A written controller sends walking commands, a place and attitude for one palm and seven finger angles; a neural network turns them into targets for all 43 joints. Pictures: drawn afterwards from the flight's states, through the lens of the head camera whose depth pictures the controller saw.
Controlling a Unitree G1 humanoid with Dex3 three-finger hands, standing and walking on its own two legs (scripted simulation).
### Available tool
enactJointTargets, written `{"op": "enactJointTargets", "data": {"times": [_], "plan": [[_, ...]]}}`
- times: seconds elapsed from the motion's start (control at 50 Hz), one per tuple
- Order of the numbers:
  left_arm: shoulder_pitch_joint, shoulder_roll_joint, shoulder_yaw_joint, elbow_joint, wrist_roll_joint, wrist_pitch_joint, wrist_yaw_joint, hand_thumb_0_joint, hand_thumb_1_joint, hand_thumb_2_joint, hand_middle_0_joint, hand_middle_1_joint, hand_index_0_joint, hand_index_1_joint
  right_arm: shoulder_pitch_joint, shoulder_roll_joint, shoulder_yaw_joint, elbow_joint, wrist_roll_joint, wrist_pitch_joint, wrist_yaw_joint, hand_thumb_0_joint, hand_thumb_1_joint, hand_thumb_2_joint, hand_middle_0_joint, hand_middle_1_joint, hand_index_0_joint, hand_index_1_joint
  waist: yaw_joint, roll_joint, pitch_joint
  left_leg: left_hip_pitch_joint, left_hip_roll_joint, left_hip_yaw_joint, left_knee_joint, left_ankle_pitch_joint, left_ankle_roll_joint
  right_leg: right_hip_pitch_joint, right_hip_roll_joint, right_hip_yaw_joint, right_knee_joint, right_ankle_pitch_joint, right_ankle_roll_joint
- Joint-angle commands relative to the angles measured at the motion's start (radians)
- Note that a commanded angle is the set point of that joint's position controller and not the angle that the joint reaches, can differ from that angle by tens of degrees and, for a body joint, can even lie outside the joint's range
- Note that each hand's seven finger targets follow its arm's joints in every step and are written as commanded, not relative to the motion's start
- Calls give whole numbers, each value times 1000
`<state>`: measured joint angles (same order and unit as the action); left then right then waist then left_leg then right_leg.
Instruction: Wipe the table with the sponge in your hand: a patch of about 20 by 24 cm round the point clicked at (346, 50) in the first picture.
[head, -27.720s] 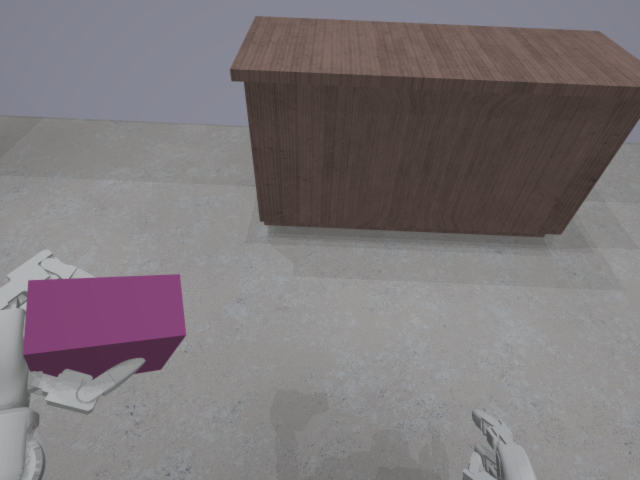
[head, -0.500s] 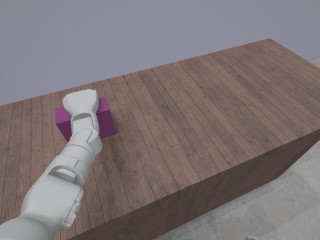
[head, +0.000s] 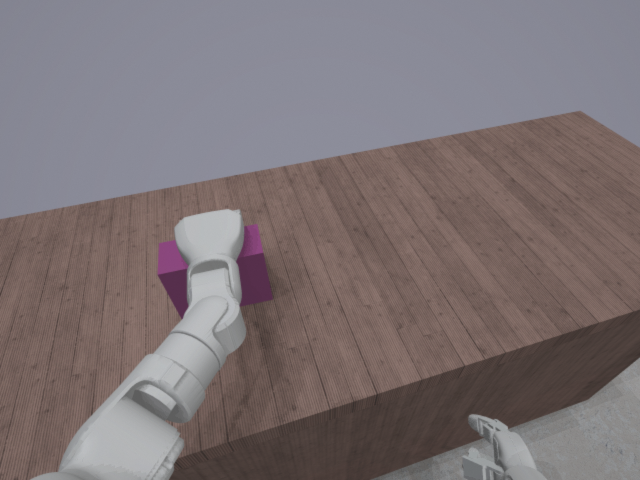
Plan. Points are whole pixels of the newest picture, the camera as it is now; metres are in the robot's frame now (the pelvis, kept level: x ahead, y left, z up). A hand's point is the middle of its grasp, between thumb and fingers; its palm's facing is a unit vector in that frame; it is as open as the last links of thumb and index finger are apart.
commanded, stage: wipe back along the third lane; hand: left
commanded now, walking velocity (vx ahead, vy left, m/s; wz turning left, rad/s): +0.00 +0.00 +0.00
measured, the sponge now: (222, 281) +0.38 +0.19 +0.02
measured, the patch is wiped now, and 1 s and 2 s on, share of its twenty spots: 1.00 1.00 1.00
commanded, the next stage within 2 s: slide back across to the middle lane in 0.78 s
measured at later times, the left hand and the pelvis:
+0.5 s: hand (225, 292) +0.33 +0.16 +0.06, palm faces +0.02 -0.07 -1.00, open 9.7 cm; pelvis -0.01 -0.02 +0.00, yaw -1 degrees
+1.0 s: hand (226, 312) +0.30 +0.15 +0.06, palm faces +0.05 -0.10 -0.99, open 9.7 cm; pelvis -0.01 -0.02 +0.00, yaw -2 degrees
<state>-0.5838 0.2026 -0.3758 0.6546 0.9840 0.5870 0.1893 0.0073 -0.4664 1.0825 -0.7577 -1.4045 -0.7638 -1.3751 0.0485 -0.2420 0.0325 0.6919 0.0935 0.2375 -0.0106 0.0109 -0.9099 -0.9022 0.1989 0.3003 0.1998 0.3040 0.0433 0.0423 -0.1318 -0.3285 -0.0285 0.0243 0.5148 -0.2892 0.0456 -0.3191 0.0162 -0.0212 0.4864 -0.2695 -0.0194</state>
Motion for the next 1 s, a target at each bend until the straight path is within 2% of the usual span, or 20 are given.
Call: {"op": "enactJointTargets", "data": {"times": [0.0, 0.06, 0.1, 0.16, 0.18, 0.26, 0.38, 0.44, 0.46, 0.5, 0.56, 0.58, 0.66, 0.72, 0.76, 0.82, 0.86, 0.94, 0.96, 0.98], "plan": [[-121, -4, 12, -97, -40, 1, -35, 0, 100, 1300, -1200, -1600, -1200, -1600, -173, -122, -37, -159, -2, -39, 1, 0, -900, -900, 200, 300, 200, 300, -4, -122, -181, 109, 28, -45, -51, 333, -21, 102, 8, 17, -29, 350, -66], [-70, 12, 32, -138, -46, 3, -38, 0, 100, 1300, -1200, -1600, -1200, -1600, -188, -125, -38, -168, 0, -42, 5, 0, -900, -900, 200, 300, 200, 300, 6, -159, -188, 99, 29, -51, -60, 329, -19, 125, 9, 29, -31, 353, -67], [-39, -4, 8, -170, -46, 6, -38, 0, 100, 1300, -1200, -1600, -1200, -1600, -189, -123, -39, -171, 2, -43, 10, 0, -900, -900, 200, 300, 200, 300, 5, -140, -182, 111, 25, -42, -56, 321, -16, 126, 9, 30, -35, 351, -64], [20, 35, 45, -222, -51, 14, -38, 0, 100, 1300, -1200, -1600, -1200, -1600, -214, -127, -38, -180, 4, -45, 14, 0, -900, -900, 200, 300, 200, 300, 17, -167, -172, 98, 21, -45, -66, 306, -15, 150, 9, 50, -44, 352, -64], [12, -1, 1, -234, -51, 20, -39, 0, 100, 1300, -1200, -1600, -1200, -1600, -214, -125, -35, -180, 4, -45, 15, 0, -900, -900, 200, 300, 200, 300, 6, -158, -156, 103, 19, -36, -64, 297, -12, 145, 7, 47, -46, 353, -60], [67, 54, 55, -275, -58, 33, -43, 0, 100, 1300, -1200, -1600, -1200, -1600, -231, -127, -32, -185, 7, -50, 17, 0, -900, -900, 200, 300, 200, 300, 22, -170, -138, 92, 15, -40, -78, 269, -12, 157, 10, 64, -57, 321, -61], [81, 33, 12, -324, -50, 41, -52, 0, 100, 1300, -1200, -1600, -1200, -1600, -249, -121, -27, -195, 11, -53, 18, 0, -900, -900, 200, 300, 200, 300, 12, -136, -98, 106, 8, -29, -85, 226, -9, 139, 11, 74, -77, 252, -57], [136, 35, 16, -340, -48, 33, -56, 0, 100, 1300, -1200, -1600, -1200, -1600, -253, -118, -27, -200, 11, -60, 22, 0, -900, -900, 200, 300, 200, 300, 21, -139, -113, 113, 2, -25, -76, 247, -9, 157, 11, 83, -73, 295, -57], [141, 77, 61, -356, -51, 29, -56, 0, 100, 1300, -1200, -1600, -1200, -1600, -258, -122, -29, -201, 10, -59, 23, 0, -900, -900, 200, 300, 200, 300, 24, -143, -115, 105, 4, -35, -79, 239, -10, 159, 14, 95, -73, 286, -61], [176, 27, 10, -369, -49, 26, -57, 0, 100, 1300, -1200, -1600, -1200, -1600, -256, -116, -29, -205, 11, -61, 27, 0, -900, -900, 200, 300, 200, 300, 20, -148, -106, 111, 2, -27, -73, 246, -9, 160, 13, 88, -69, 301, -57], [259, 57, 46, -413, -54, 20, -56, 0, 100, 1300, -1200, -1600, -1200, -1600, -274, -119, -30, -213, 10, -63, 37, 0, -900, -900, 200, 300, 200, 300, 37, -150, -104, 107, 1, -35, -74, 257, -11, 173, 16, 103, -68, 316, -62], [254, 15, -7, -439, -54, 23, -59, 0, 100, 1300, -1200, -1600, -1200, -1600, -276, -115, -27, -221, 10, -63, 39, 0, -900, -900, 200, 300, 200, 300, 28, -136, -99, 116, 1, -27, -71, 258, -7, 173, 13, 94, -66, 319, -57], [257, 73, 49, -467, -55, 34, -57, 0, 100, 1300, -1200, -1600, -1200, -1600, -290, -119, -28, -215, 11, -67, 41, 0, -900, -900, 200, 300, 200, 300, 35, -150, -71, 103, 2, -36, -82, 221, -8, 158, 19, 113, -83, 257, -58], [294, 15, -14, -472, -48, 43, -58, 0, 100, 1300, -1200, -1600, -1200, -1600, -293, -112, -26, -218, 13, -71, 47, 0, -900, -900, 200, 300, 200, 300, 31, -151, -62, 114, 2, -31, -78, 226, -8, 148, 18, 96, -76, 248, -54], [271, 52, 23, -491, -47, 42, -57, 0, 100, 1300, -1200, -1600, -1200, -1600, -293, -116, -31, -212, 10, -70, 46, 0, -900, -900, 200, 300, 200, 300, 31, -160, -76, 116, 1, -36, -75, 224, -5, 151, 23, 112, -77, 250, -58], [267, 7, -28, -472, -39, 47, -58, 0, 100, 1300, -1200, -1600, -1200, -1600, -292, -112, -28, -212, 12, -73, 48, 0, -900, -900, 200, 300, 200, 300, 27, -156, -61, 114, 2, -33, -75, 216, -6, 133, 22, 92, -68, 233, -56], [260, 75, 46, -472, -42, 40, -53, 0, 100, 1300, -1200, -1600, -1200, -1600, -288, -120, -32, -204, 9, -75, 44, 0, -900, -900, 200, 300, 200, 300, 34, -160, -74, 103, 0, -36, -73, 204, -6, 140, 24, 114, -72, 233, -58], [277, 70, 37, -516, -40, 40, -51, 0, 100, 1300, -1200, -1600, -1200, -1600, -300, -110, -28, -216, 9, -79, 41, 0, -900, -900, 200, 300, 200, 300, 44, -135, -96, 123, -3, -31, -76, 227, -5, 171, 18, 106, -67, 251, -55], [293, 142, 113, -536, -46, 38, -46, 0, 100, 1300, -1200, -1600, -1200, -1600, -304, -115, -29, -215, 8, -80, 39, 0, -900, -900, 200, 300, 200, 300, 54, -138, -102, 118, -2, -40, -81, 224, -6, 183, 21, 124, -73, 242, -59], [281, 109, 74, -544, -40, 42, -46, 0, 100, 1300, -1200, -1600, -1200, -1600, -306, -111, -24, -220, 7, -81, 36, 0, -900, -900, 200, 300, 200, 300, 47, -123, -107, 126, -3, -29, -82, 229, -4, 191, 17, 112, -68, 247, -54]]}}
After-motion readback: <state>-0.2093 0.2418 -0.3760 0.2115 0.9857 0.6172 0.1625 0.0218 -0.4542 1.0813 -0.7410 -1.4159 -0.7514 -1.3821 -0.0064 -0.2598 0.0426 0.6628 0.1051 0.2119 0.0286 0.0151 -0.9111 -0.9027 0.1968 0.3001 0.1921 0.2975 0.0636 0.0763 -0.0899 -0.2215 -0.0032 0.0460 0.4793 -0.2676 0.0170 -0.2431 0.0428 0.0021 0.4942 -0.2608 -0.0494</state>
